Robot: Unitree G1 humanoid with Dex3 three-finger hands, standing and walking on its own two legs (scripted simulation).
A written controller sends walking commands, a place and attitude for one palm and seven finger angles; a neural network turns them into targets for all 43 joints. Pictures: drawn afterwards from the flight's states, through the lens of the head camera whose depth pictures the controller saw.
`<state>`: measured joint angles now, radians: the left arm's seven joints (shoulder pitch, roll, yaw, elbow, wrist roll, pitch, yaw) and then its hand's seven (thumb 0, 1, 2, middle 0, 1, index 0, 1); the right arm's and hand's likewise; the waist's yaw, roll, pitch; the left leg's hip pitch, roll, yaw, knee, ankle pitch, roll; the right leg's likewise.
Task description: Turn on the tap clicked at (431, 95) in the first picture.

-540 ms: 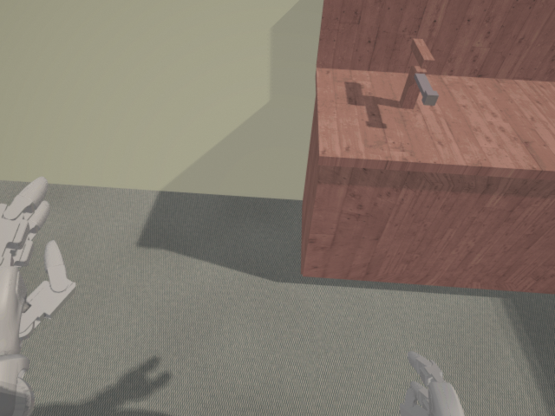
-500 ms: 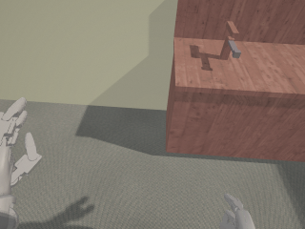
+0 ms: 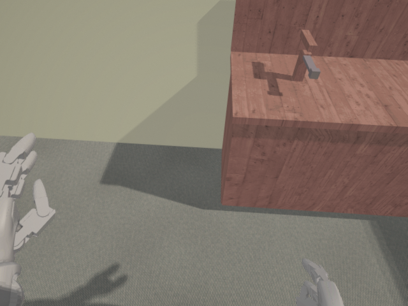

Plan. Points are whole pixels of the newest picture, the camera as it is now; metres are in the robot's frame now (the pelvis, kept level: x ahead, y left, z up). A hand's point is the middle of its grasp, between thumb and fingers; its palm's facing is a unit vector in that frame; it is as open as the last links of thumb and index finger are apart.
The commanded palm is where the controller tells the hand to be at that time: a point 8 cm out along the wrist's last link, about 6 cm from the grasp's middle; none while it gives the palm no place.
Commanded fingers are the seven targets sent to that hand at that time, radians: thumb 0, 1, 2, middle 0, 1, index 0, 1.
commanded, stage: walk to a spot facing it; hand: left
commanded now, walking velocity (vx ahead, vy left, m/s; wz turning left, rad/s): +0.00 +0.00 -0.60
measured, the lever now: (314, 73) +0.84 -0.33 +0.05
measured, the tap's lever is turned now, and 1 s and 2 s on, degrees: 0 0 0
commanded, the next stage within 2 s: none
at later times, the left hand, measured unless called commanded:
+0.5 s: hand (95, 206) +0.22 +0.18 +0.15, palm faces +0.24 -0.89 -0.39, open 7.4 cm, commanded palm +0.18 +0.23 +0.17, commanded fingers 0.00 0.90 0.90 -0.20 -0.30 -0.20 -0.30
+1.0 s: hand (178, 197) +0.24 +0.06 +0.17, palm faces -0.07 -0.89 -0.46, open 7.4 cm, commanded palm +0.22 +0.13 +0.17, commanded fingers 0.00 0.90 0.90 -0.20 -0.30 -0.20 -0.30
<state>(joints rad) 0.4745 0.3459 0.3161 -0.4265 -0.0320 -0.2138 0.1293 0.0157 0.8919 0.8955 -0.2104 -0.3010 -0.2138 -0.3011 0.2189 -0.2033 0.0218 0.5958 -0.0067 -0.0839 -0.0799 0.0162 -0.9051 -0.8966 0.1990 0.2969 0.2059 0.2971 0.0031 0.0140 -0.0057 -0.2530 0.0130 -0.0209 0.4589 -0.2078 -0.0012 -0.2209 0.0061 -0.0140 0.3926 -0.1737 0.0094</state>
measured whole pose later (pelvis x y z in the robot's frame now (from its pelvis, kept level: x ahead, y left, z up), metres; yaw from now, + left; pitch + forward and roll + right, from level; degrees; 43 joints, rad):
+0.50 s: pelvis -0.03 -0.01 -0.02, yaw -11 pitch +1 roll +1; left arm 0.47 0.34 0.35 -0.51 -0.04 -0.20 0.15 0.02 0.89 0.90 -0.21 -0.30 -0.21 -0.30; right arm 0.20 -0.22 -0.01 0.54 0.00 -0.02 -0.05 0.02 -0.91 -0.90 0.20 0.30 0.21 0.30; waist 0.02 -0.01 0.01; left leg -0.37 0.06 0.12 0.64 -0.29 -0.02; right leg -0.45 0.09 0.16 0.66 -0.22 -0.01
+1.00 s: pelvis -0.06 -0.04 -0.01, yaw -29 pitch +2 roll +3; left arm 0.52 0.39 0.36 -0.52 -0.06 -0.22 0.14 0.02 0.89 0.89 -0.21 -0.30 -0.22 -0.30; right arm 0.19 -0.23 0.00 0.54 0.00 0.02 -0.02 0.02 -0.91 -0.90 0.20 0.30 0.20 0.30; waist 0.01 -0.01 0.02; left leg -0.41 0.02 0.01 0.88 -0.42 -0.06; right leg -0.39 0.12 0.10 0.50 -0.13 -0.10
